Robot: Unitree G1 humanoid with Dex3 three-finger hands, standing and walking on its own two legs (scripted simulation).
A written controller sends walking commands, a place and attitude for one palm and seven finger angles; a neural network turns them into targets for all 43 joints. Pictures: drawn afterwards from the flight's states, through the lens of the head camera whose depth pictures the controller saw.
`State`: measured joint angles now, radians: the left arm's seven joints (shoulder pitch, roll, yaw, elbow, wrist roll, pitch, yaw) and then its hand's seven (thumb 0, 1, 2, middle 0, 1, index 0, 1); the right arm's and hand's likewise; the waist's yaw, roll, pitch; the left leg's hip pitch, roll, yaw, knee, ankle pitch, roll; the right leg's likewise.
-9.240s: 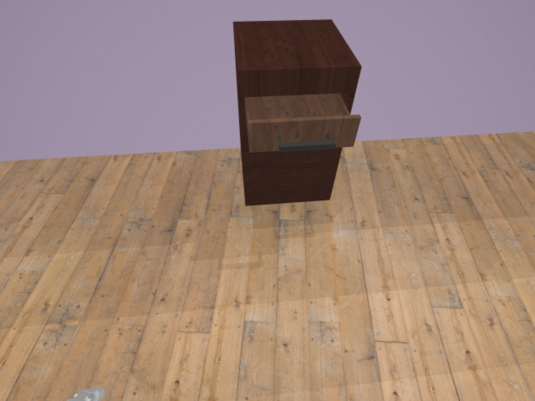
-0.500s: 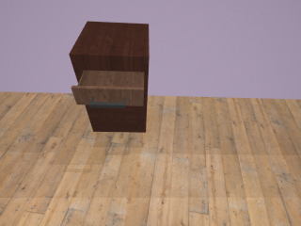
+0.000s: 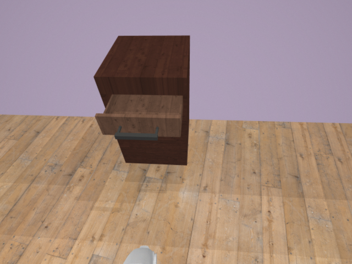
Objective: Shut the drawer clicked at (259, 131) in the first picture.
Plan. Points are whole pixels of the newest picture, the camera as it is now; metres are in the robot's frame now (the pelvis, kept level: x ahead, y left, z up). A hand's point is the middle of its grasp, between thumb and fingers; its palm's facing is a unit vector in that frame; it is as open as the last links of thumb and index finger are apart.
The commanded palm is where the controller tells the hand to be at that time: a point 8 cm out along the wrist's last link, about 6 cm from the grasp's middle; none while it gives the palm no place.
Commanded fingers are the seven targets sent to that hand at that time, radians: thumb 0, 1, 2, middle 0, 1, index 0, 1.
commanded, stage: take the last steps up to it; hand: left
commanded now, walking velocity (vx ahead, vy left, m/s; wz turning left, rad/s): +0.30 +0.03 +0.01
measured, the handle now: (137, 132) +0.69 +0.24 -0.24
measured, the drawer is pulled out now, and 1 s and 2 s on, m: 0.16 0.16 0.16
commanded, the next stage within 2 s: come to a stop and stand still in 0.40 s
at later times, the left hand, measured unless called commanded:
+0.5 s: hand (103, 227) +0.25 +0.25 -0.17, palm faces +0.03 -0.98 -0.21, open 7.4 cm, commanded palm none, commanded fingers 0.00 0.90 0.90 -0.20 -0.30 -0.20 -0.30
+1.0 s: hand (104, 220) +0.28 +0.26 -0.19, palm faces +0.01 -0.97 -0.26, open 7.4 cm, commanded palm none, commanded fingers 0.00 0.90 0.90 -0.20 -0.30 -0.20 -0.30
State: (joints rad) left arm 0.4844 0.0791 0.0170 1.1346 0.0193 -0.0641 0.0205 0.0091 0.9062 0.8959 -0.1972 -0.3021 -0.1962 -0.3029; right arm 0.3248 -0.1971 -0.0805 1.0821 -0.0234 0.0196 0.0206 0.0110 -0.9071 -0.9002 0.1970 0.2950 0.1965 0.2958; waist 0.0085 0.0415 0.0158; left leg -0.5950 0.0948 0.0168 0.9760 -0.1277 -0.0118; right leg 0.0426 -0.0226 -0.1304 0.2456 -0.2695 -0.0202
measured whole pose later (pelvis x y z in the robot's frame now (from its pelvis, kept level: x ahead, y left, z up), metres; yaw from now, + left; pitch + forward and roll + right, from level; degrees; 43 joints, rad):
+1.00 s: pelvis +0.19 +0.07 -0.02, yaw -1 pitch -2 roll +1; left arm 0.16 0.18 0.04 0.99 0.02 0.04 0.06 0.00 0.91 0.90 -0.20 -0.30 -0.20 -0.30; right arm 0.26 -0.18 -0.05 0.98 0.00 0.02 -0.02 0.01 -0.91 -0.90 0.20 0.30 0.20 0.30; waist -0.02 0.00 0.07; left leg -0.23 0.01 0.04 0.59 -0.35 -0.02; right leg -0.40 -0.08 -0.10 0.54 -0.11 -0.02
